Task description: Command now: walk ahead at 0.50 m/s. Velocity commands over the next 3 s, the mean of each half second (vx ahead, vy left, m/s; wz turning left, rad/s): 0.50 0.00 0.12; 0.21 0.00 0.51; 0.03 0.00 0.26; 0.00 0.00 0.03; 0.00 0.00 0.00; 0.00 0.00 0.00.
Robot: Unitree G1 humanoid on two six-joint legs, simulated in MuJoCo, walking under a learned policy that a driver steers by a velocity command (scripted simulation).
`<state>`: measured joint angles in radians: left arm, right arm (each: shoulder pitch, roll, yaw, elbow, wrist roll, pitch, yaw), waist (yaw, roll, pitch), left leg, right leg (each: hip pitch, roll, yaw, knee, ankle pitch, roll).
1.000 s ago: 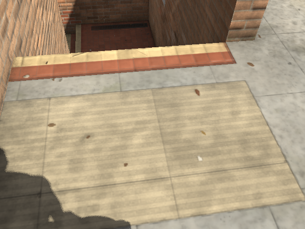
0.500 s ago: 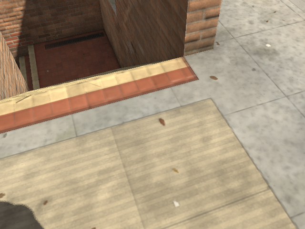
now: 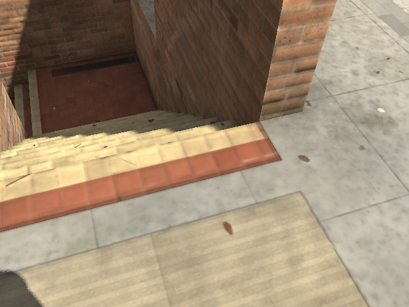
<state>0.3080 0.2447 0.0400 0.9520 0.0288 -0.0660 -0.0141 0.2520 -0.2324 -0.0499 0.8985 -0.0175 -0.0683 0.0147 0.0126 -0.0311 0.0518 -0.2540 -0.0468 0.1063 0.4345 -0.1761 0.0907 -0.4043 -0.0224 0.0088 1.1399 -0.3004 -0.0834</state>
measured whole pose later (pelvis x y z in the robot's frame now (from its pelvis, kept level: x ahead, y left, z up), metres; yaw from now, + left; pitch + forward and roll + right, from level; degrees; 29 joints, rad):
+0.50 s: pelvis +0.27 -0.04 +0.00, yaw +6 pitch +0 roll +0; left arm 0.12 0.21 0.04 0.89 0.03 -0.09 0.00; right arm 0.39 -0.22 -0.05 1.00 0.00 -0.06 0.00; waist -0.04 0.02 0.06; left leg -0.30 0.00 0.00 1.10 -0.37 0.10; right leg -0.33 0.00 -0.13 0.49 -0.17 -0.07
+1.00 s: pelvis +0.42 +0.01 -0.01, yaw +22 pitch +0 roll -1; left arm 0.18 0.22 0.06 0.87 0.03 0.01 0.03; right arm 0.18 -0.24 -0.07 0.83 -0.01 0.02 -0.01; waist -0.01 -0.02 0.09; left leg -0.41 -0.09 0.05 0.54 -0.14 0.12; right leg -0.46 -0.03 -0.04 1.20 -0.48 0.02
